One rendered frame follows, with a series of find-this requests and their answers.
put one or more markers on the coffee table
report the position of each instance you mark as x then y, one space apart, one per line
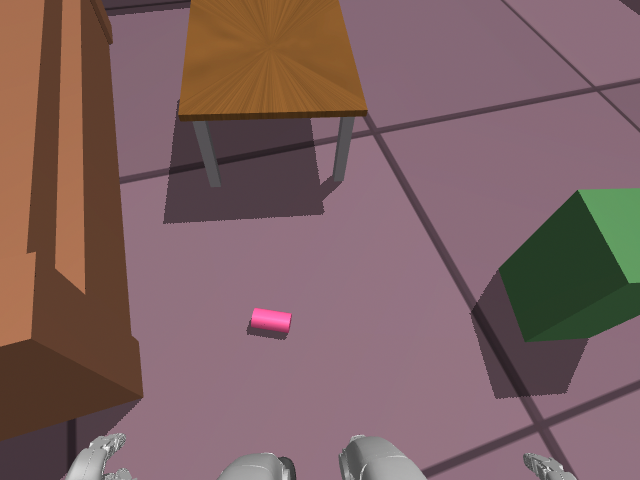
269 59

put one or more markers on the right robot hand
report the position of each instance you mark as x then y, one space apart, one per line
546 469

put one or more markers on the left robot hand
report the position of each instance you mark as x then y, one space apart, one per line
90 462

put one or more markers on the left robot foot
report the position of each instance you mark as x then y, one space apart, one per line
289 465

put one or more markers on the sofa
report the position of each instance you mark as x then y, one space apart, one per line
66 348

